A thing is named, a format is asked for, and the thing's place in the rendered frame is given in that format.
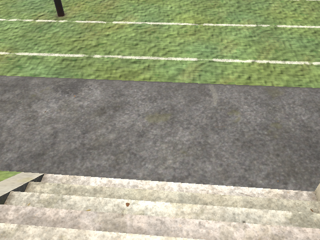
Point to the stairs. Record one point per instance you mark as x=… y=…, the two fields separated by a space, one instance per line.
x=70 y=207

